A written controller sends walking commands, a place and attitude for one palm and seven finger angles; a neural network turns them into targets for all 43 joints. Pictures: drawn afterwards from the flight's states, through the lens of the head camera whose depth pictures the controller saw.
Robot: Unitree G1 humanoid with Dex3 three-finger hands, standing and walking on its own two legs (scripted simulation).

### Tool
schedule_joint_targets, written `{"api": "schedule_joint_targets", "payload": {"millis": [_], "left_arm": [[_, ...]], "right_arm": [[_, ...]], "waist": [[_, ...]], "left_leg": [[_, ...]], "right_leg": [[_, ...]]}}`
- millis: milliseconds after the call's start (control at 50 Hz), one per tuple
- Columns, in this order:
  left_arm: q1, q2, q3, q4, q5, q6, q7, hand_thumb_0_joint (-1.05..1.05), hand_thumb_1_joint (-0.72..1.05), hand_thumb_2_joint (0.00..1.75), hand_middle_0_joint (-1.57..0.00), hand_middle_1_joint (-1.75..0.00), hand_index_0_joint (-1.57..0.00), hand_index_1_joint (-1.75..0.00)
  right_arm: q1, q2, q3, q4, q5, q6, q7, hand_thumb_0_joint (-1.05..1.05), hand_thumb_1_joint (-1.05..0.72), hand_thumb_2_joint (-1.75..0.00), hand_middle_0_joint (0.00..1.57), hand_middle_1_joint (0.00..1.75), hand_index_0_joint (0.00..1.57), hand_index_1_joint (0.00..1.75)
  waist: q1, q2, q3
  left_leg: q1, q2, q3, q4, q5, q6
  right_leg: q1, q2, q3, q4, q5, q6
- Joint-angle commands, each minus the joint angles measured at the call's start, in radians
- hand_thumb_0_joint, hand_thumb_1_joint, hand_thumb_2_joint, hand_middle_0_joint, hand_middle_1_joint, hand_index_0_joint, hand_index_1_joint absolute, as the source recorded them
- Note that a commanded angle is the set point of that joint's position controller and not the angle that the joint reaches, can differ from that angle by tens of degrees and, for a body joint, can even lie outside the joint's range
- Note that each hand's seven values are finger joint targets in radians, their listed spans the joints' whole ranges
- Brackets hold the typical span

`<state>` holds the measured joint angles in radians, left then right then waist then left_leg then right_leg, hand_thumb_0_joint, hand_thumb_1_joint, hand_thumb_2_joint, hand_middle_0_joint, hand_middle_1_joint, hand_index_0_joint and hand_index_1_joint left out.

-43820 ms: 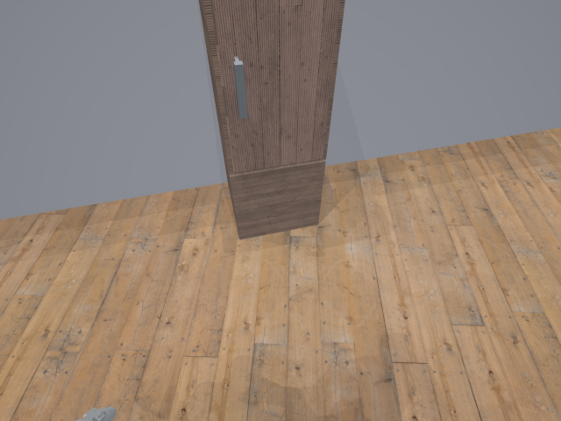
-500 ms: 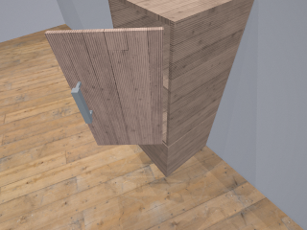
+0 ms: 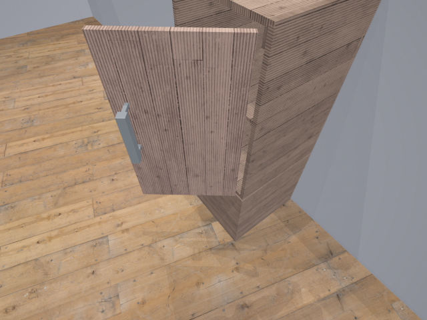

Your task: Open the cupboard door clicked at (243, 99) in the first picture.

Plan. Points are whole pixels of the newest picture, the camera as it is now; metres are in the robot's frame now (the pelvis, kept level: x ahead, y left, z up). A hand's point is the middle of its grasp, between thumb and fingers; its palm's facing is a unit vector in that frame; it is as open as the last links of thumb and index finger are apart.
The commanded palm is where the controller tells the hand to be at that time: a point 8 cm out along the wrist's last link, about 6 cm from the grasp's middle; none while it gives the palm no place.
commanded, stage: come to a stop and stand still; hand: left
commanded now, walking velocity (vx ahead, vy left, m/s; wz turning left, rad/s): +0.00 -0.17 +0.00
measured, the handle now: (131, 134) +0.54 +0.26 +0.00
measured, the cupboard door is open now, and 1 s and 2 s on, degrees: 52 52 52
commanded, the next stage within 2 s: look again from close up in 0.96 s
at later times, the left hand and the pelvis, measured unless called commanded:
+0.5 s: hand out of the picture +0.03 +0.15 -0.16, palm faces +0.03 -0.97 -0.23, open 7.2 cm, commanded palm none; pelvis +0.01 -0.03 +0.01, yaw +0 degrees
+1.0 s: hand out of the picture -0.03 +0.11 -0.17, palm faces +0.05 -0.98 -0.17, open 7.3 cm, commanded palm none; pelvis +0.00 -0.04 +0.01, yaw +0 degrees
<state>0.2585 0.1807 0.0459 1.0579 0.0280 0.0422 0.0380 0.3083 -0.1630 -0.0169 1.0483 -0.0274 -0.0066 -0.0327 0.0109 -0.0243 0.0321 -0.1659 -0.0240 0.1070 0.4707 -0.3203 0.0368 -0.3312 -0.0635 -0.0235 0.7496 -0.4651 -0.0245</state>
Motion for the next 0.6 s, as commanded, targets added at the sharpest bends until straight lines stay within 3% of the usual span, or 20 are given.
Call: {"api": "schedule_joint_targets", "payload": {"millis": [0, 60, 80, 100, 120, 140, 160, 180, 280, 440, 580], "left_arm": [[-0.003, 0.0, -0.015, -0.055, -0.006, -0.042, -0.018, 0.0, 0.9, 0.9, -0.2, -0.3, -0.2, -0.3], [0.02, 0.01, -0.016, -0.033, -0.014, -0.052, -0.018, 0.0, 0.9, 0.9, -0.2, -0.3, -0.2, -0.3], [0.047, 0.025, -0.015, -0.017, -0.015, -0.059, -0.016, 0.0, 0.9, 0.9, -0.2, -0.3, -0.2, -0.3], [0.072, 0.048, -0.014, 0.0, -0.018, -0.065, -0.011, 0.0, 0.9, 0.9, -0.2, -0.3, -0.2, -0.3], [0.087, 0.067, -0.017, 0.009, -0.02, -0.069, -0.008, 0.0, 0.9, 0.9, -0.2, -0.3, -0.2, -0.3], [0.074, 0.075, -0.02, 0.009, -0.022, -0.068, -0.007, 0.0, 0.9, 0.9, -0.2, -0.3, -0.2, -0.3], [0.063, 0.064, -0.02, 0.008, -0.019, -0.069, -0.003, 0.0, 0.9, 0.9, -0.2, -0.3, -0.2, -0.3], [0.059, 0.055, -0.021, 0.009, -0.019, -0.069, 0.0, 0.0, 0.9, 0.9, -0.2, -0.3, -0.2, -0.3], [0.044, 0.053, -0.025, 0.005, -0.02, -0.068, 0.005, 0.0, 0.9, 0.9, -0.2, -0.3, -0.2, -0.3], [0.05, 0.066, -0.03, 0.019, -0.019, -0.071, 0.001, 0.0, 0.9, 0.9, -0.2, -0.3, -0.2, -0.3], [0.066, 0.06, -0.034, 0.03, -0.019, -0.073, 0.0, 0.0, 0.9, 0.9, -0.2, -0.3, -0.2, -0.3]], "right_arm": [[0.065, -0.111, -0.01, -0.017, -0.006, -0.032, -0.013, 0.0, -0.9, -0.9, 0.2, 0.3, 0.2, 0.3], [0.058, -0.103, -0.007, 0.007, 0.001, -0.034, -0.019, 0.0, -0.9, -0.9, 0.2, 0.3, 0.2, 0.3], [0.053, -0.093, -0.005, 0.014, 0.006, -0.035, -0.02, 0.0, -0.9, -0.9, 0.2, 0.3, 0.2, 0.3], [0.055, -0.075, -0.001, 0.015, 0.012, -0.037, -0.02, 0.0, -0.9, -0.9, 0.2, 0.3, 0.2, 0.3], [0.051, -0.063, 0.002, 0.017, 0.015, -0.037, -0.02, 0.0, -0.9, -0.9, 0.2, 0.3, 0.2, 0.3], [0.056, -0.054, 0.0, 0.025, 0.017, -0.034, -0.019, 0.0, -0.9, -0.9, 0.2, 0.3, 0.2, 0.3], [0.057, -0.048, -0.003, 0.037, 0.014, -0.027, -0.02, 0.0, -0.9, -0.9, 0.2, 0.3, 0.2, 0.3], [0.064, -0.05, -0.003, 0.049, 0.015, -0.026, -0.02, 0.0, -0.9, -0.9, 0.2, 0.3, 0.2, 0.3], [0.069, -0.037, 0.004, 0.085, 0.012, -0.029, -0.018, 0.0, -0.9, -0.9, 0.2, 0.3, 0.2, 0.3], [0.056, -0.038, 0.01, 0.094, 0.013, -0.021, -0.014, 0.0, -0.9, -0.9, 0.2, 0.3, 0.2, 0.3], [0.059, -0.039, 0.012, 0.096, 0.013, -0.016, -0.013, 0.0, -0.9, -0.9, 0.2, 0.3, 0.2, 0.3]], "waist": [[-0.005, 0.082, -0.001], [0.003, 0.082, -0.001], [0.011, 0.06, -0.009], [0.006, 0.014, -0.032], [0.003, 0.005, -0.031], [-0.01, -0.002, -0.032], [-0.011, -0.074, -0.02], [-0.012, -0.08, -0.016], [-0.009, 0.012, -0.013], [-0.011, 0.011, 0.019], [-0.012, 0.018, 0.044]], "left_leg": [[0.069, 0.279, -0.242, -0.157, 0.562, 0.151], [0.076, 0.235, -0.184, -0.086, 0.63, 0.093], [0.044, 0.207, -0.162, -0.051, 0.598, 0.058], [-0.004, 0.168, -0.13, -0.04, 0.506, 0.023], [-0.031, 0.141, -0.106, -0.051, 0.387, 0.0], [-0.024, 0.129, -0.104, -0.078, 0.317, -0.011], [-0.014, 0.134, -0.105, -0.076, 0.321, -0.014], [-0.003, 0.137, -0.098, -0.075, 0.333, -0.015], [0.05, 0.149, -0.097, -0.107, 0.382, -0.012], [0.028, 0.141, -0.091, -0.132, 0.221, -0.02], [0.025, 0.138, -0.086, -0.139, 0.173, -0.024]], "right_leg": [[-0.059, 0.003, -0.014, -0.002, 0.002, 0.005], [0.057, 0.014, -0.017, -0.252, 0.171, 0.01], [0.133, -0.001, 0.02, -0.324, 0.326, 0.004], [0.209, -0.045, 0.081, -0.313, 0.53, -0.013], [0.234, -0.094, 0.111, -0.289, 0.709, -0.032], [0.226, -0.104, 0.1, -0.273, 0.745, -0.039], [0.22, -0.084, 0.089, -0.269, 0.774, -0.038], [0.214, -0.083, 0.084, -0.272, 0.792, -0.037], [0.188, -0.057, 0.072, -0.306, 0.647, -0.031], [0.183, -0.057, 0.092, -0.377, 0.545, -0.036], [0.162, -0.052, 0.105, -0.414, 0.485, -0.034]]}}
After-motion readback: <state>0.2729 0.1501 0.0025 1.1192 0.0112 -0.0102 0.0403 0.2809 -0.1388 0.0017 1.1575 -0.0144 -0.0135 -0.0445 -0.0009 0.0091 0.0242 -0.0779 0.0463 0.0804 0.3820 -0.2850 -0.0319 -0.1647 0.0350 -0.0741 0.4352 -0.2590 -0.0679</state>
